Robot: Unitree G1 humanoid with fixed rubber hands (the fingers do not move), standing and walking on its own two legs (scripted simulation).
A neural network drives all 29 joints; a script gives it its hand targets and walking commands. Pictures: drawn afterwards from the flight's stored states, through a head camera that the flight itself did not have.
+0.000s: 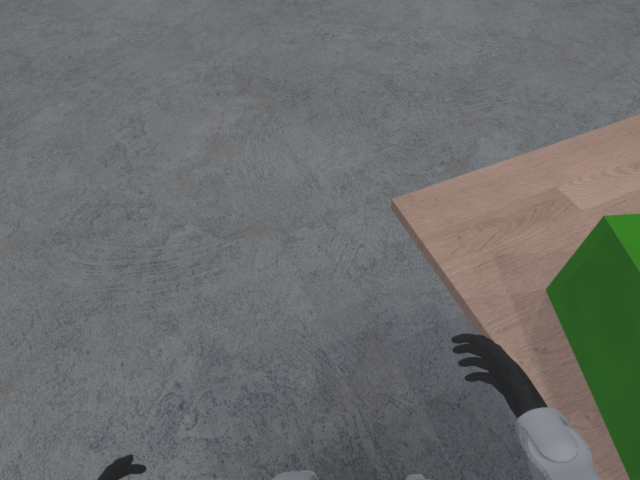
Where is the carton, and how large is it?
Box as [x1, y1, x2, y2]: [546, 214, 639, 479]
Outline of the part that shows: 607,215 602,217 546,288 546,291 629,478 639,479 639,214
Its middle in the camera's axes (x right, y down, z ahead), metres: +0.45 +0.13 +0.43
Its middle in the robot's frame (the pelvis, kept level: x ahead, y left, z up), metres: +0.32 -0.38 +0.02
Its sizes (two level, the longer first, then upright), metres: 0.262 0.224 0.170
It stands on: a table, 0.69 m high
